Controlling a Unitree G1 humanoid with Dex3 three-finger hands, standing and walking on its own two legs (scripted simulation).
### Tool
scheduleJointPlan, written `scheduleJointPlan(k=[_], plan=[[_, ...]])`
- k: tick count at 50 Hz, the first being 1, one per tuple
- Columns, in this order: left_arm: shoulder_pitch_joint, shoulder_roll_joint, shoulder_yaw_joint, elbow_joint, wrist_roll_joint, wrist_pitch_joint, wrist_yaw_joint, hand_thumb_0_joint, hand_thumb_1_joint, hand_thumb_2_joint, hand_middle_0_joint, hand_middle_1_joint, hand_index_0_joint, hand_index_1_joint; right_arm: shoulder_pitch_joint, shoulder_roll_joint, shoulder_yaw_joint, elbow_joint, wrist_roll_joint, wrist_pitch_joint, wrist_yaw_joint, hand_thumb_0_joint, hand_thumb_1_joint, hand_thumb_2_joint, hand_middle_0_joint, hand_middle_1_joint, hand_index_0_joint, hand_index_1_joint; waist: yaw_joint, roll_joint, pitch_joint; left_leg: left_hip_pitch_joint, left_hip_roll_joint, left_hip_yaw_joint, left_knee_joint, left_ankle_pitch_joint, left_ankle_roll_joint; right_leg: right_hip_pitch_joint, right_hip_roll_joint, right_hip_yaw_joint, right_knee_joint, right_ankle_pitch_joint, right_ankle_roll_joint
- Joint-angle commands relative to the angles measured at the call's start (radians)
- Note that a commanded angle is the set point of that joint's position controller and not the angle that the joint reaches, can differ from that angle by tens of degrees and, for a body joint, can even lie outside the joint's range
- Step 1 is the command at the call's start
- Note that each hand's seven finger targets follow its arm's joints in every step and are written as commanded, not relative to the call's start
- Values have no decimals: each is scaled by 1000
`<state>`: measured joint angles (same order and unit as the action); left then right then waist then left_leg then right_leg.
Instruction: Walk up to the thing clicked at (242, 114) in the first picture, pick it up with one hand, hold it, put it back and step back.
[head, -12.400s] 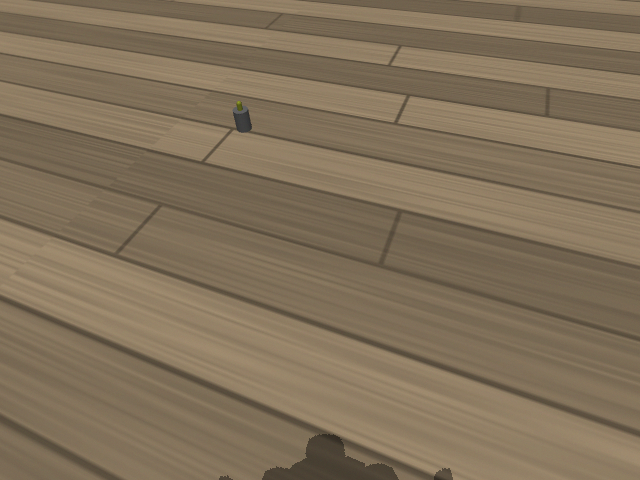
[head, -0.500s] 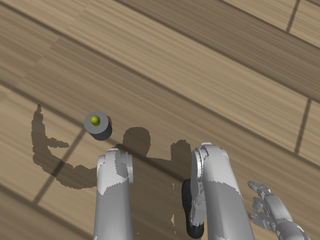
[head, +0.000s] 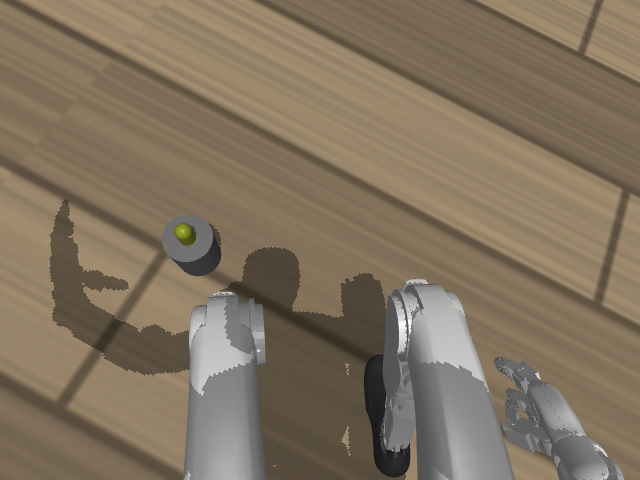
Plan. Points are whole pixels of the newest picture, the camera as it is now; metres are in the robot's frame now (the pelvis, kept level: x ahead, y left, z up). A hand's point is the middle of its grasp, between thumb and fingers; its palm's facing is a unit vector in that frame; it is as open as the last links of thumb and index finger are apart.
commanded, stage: go down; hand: left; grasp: from the side
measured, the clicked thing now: (191, 243) +0.45 +0.22 -0.29
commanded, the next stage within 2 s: approach in 0.68 s
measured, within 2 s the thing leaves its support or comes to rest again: neither
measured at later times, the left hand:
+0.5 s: hand out of the picture +0.36 +0.41 +0.01, palm faces +0.20 -0.97 -0.13, open 17.2 cm
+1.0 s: hand out of the picture +0.37 +0.40 -0.02, palm faces +0.18 -0.98 -0.07, open 17.3 cm
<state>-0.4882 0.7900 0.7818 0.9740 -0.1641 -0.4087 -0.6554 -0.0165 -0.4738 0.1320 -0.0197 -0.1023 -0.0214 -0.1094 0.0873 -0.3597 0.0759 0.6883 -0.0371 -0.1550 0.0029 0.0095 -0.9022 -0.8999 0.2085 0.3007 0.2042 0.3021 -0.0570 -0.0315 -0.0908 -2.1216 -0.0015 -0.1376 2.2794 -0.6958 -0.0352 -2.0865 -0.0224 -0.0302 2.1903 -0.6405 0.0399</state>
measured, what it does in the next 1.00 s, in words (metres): stands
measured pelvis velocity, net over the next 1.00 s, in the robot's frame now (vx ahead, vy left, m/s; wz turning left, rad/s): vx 0.00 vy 0.00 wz -0.01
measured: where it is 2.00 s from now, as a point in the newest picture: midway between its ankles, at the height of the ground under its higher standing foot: (313, 447)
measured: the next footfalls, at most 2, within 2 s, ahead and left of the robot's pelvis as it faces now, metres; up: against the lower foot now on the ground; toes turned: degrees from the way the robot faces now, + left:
none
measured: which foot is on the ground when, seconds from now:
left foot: down 0.00-1.00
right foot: down 0.00-1.00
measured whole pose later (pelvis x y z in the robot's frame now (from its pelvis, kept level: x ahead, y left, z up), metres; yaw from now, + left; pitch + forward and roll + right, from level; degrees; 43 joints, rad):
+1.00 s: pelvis +0.00 +0.00 -0.02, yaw +0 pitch +30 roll -6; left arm -0.53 0.80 0.78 1.08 -0.27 -0.51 -0.74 -0.02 -0.49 0.09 -0.05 -0.08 -0.03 -0.11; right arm 0.08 -0.37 0.11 0.71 -0.04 -0.18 0.01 0.01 -0.90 -0.90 0.21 0.30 0.20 0.30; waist -0.07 -0.04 -0.08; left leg -2.16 0.00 -0.14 2.33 -0.70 -0.03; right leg -2.13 -0.02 -0.03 2.24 -0.64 0.04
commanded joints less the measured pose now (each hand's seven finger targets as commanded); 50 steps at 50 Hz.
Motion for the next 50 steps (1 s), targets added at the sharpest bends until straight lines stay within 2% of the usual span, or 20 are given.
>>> scheduleJointPlan(k=[1, 2, 5, 7, 8, 10, 15, 19, 20, 22, 26, 28, 35, 38, 39, 40, 42, 44, 48, 50], plan=[[-170, 444, 97, -198, -39, -64, 3, 0, -485, 128, -23, -102, -19, -103, 114, -232, -85, -65, 3, -23, -17, 0, -901, -905, 199, 300, 199, 300, 40, 219, -611, 408, 2, 95, -322, 74, 62, 314, 21, -68, -207, 39, -74], [-161, 414, 82, -188, -40, -63, -1, 0, -490, 132, -21, -101, -17, -103, 109, -233, -86, -62, 3, -22, -17, 0, -901, -905, 199, 300, 199, 300, 35, 235, -605, 425, 5, 90, -325, 85, 58, 291, 20, -71, -195, 52, -75], [-160, 438, 92, -200, -42, -59, -5, 0, -482, 132, -24, -104, -19, -107, 112, -239, -85, -59, 3, -19, -18, 0, -902, -906, 199, 300, 199, 300, 39, 259, -619, 445, 3, 83, -322, 107, 53, 279, 17, -70, -181, 65, -79], [-162, 403, 81, -186, -47, -58, -7, 0, -494, 130, -26, -102, -20, -105, 119, -233, -82, -61, 5, -20, -17, 0, -904, -906, 199, 300, 199, 300, 24, 237, -605, 422, 1, 86, -310, 130, 56, 286, 18, -74, -180, 84, -77], [-166, 434, 103, -197, -49, -60, -5, 0, -491, 122, -29, -99, -23, -101, 112, -238, -83, -64, 4, -21, -17, 0, -905, -906, 199, 300, 199, 300, 34, 234, -615, 421, 0, 86, -304, 136, 57, 289, 17, -71, -176, 87, -78], [-188, 421, 82, -208, -51, -62, -12, 0, -491, 126, -27, -100, -21, -103, 114, -237, -82, -59, 5, -19, -17, 0, -903, -906, 199, 300, 199, 300, 27, 252, -591, 424, 2, 80, -313, 112, 56, 268, 17, -73, -175, 70, -78], [-154, 415, 85, -196, -61, -54, -20, 0, -482, 116, -29, -97, -25, -97, 103, -239, -86, -71, 11, -24, -17, 0, -900, -904, 199, 300, 199, 300, 32, 232, -583, 407, 1, 83, -317, 74, 59, 268, 19, -73, -190, 41, -76], [-168, 415, 91, -224, -70, -49, -24, 0, -472, 113, -27, -91, -23, -91, 116, -246, -89, -63, 14, -22, -18, 0, -900, -904, 199, 300, 199, 300, 33, 258, -611, 462, 5, 67, -323, 116, 52, 242, 17, -78, -167, 76, -79], [-164, 391, 75, -209, -70, -45, -28, 0, -465, 110, -32, -87, -26, -88, 130, -241, -87, -49, 15, -20, -17, 0, -900, -904, 199, 300, 199, 300, 19, 258, -607, 460, 3, 63, -323, 119, 52, 248, 15, -80, -168, 77, -78], [-181, 423, 94, -219, -67, -47, -23, 0, -460, 115, -29, -88, -24, -89, 119, -243, -84, -58, 14, -19, -17, 0, -897, -904, 199, 300, 199, 300, 24, 261, -595, 444, 3, 62, -322, 117, 52, 248, 14, -79, -163, 77, -78], [-189, 409, 83, -211, -72, -51, -24, 0, -491, 107, -35, -84, -29, -87, 124, -235, -81, -48, 13, -19, -17, 0, -903, -905, 199, 300, 199, 300, 25, 232, -579, 412, -1, 75, -316, 80, 59, 257, 17, -72, -182, 43, -75], [-163, 428, 104, -195, -73, -54, -25, 0, -479, 108, -32, -82, -26, -84, 105, -242, -81, -65, 14, -22, -18, 0, -900, -904, 199, 300, 199, 300, 38, 244, -564, 413, -1, 76, -322, 70, 59, 244, 18, -74, -177, 38, -77], [-177, 386, 77, -182, -90, -56, -47, 0, -494, 104, -35, -84, -30, -86, 112, -241, -81, -49, 14, -22, -17, 0, -898, -904, 199, 300, 199, 300, 23, 237, -572, 425, 1, 73, -313, 84, 56, 233, 18, -72, -177, 44, -77], [-208, 409, 85, -204, -93, -64, -47, 0, -479, 94, -36, -71, -29, -73, 115, -237, -78, -46, 13, -28, -17, 0, -901, -904, 199, 300, 199, 300, 22, 223, -563, 386, -2, 85, -309, 44, 63, 255, 20, -71, -193, 14, -74], [-193, 408, 89, -197, -94, -65, -44, 0, -531, 156, -67, -127, -30, -153, 121, -235, -77, -40, 11, -27, -16, 0, -920, -909, 200, 301, 199, 301, 28, 219, -573, 389, -1, 88, -305, 58, 62, 270, 21, -70, -192, 24, -73], [-196, 418, 90, -193, -95, -68, -46, 0, -523, 76, -72, -75, -41, -99, 112, -235, -76, -41, 11, -28, -17, 0, -897, -902, 198, 300, 199, 300, 28, 209, -575, 381, -1, 88, -303, 50, 65, 269, 23, -71, -191, 15, -73], [-192, 402, 93, -172, -107, -80, -52, 0, -522, 71, -68, -89, -42, -110, 111, -233, -73, -36, 10, -33, -17, 0, -904, -904, 198, 300, 199, 300, 24, 200, -580, 379, -2, 86, -290, 72, 62, 263, 23, -70, -178, 30, -75], [-177, 317, 55, -109, -120, -98, -67, 0, -529, 74, -68, -89, -40, -111, 95, -233, -71, -35, 9, -36, -17, 0, -905, -904, 198, 300, 199, 300, 1, 185, -513, 355, -1, 72, -290, 49, 61, 209, 23, -79, -166, 17, -76], [-162, 258, 26, 22, -149, -164, -103, 0, -467, 100, -54, -89, -26, -111, 71, -235, -50, -41, -4, -54, -10, 0, -896, -903, 198, 300, 199, 300, -32, 93, -455, 264, -2, 82, -212, 65, 69, 224, 32, -85, -157, 27, -68], [-209, 283, 21, 20, -156, -207, -117, 0, -470, 96, -59, -93, -32, -113, 65, -245, -37, -52, -15, -61, -6, 0, -898, -902, 199, 300, 199, 300, -46, 99, -471, 249, -1, 80, -180, 79, 68, 245, 34, -86, -140, 44, -66]])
